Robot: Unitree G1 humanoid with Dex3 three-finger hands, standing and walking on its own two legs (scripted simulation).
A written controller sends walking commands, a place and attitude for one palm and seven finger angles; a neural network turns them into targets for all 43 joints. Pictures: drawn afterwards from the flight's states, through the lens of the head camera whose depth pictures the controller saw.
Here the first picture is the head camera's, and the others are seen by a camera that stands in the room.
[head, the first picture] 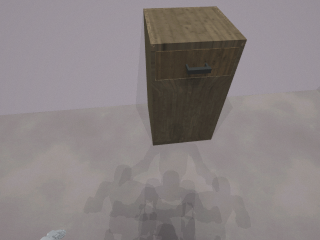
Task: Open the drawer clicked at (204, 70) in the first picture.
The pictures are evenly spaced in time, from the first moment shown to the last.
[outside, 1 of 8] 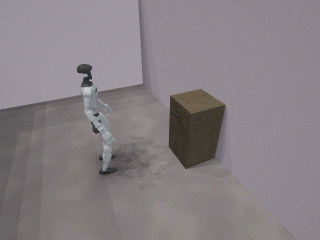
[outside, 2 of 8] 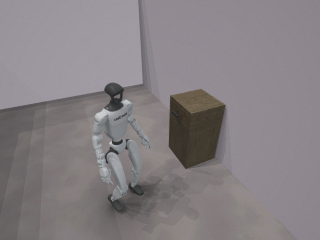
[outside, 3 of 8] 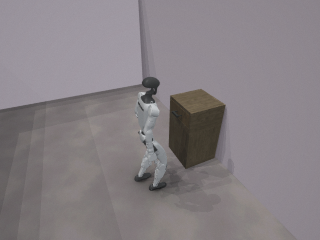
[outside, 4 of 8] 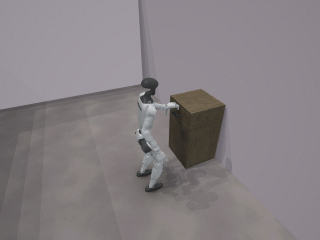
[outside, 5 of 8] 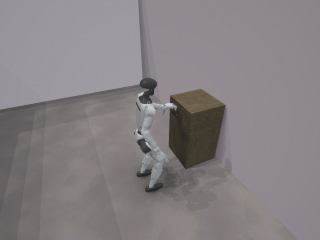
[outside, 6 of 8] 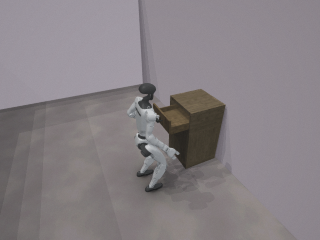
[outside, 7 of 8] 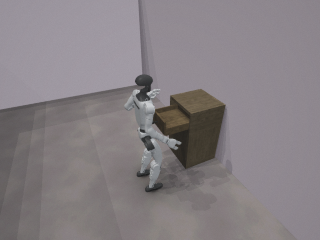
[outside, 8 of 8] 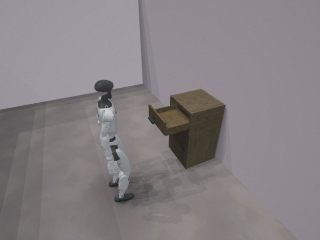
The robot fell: no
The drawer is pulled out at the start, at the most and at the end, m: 0.00 0.30 0.29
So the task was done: yes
